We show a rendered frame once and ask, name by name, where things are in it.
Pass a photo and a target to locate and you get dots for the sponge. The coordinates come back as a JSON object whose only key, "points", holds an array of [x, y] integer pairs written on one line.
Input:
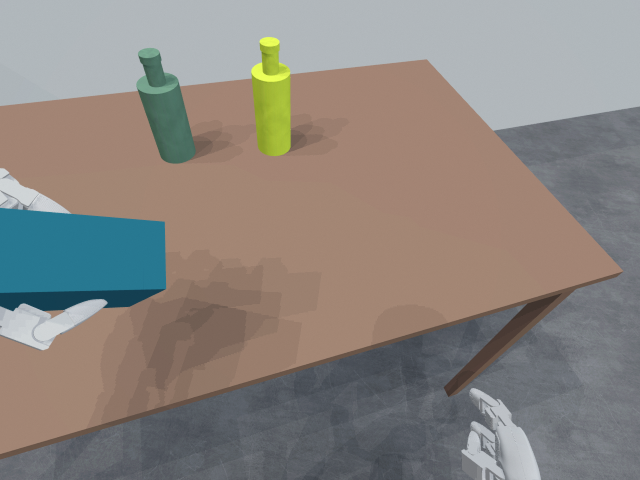
{"points": [[53, 261]]}

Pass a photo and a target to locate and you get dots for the left robot hand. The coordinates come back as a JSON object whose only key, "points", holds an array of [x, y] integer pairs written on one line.
{"points": [[26, 324]]}

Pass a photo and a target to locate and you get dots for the right robot hand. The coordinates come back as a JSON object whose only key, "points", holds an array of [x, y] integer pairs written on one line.
{"points": [[508, 454]]}

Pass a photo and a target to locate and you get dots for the table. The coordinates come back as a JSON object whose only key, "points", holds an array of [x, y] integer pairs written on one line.
{"points": [[396, 212]]}

